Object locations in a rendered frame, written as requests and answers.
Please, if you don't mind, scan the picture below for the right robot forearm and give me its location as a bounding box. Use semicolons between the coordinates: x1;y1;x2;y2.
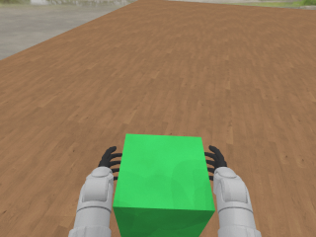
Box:
213;167;262;237

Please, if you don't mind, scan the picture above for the carton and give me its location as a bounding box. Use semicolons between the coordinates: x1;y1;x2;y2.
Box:
113;133;215;237

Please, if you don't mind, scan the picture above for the right robot hand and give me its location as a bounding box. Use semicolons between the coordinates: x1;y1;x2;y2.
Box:
204;145;227;181

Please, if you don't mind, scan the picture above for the left robot forearm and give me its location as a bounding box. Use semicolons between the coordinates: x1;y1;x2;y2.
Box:
68;166;114;237

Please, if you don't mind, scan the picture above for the left robot hand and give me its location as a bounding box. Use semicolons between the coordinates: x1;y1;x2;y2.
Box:
98;146;122;181

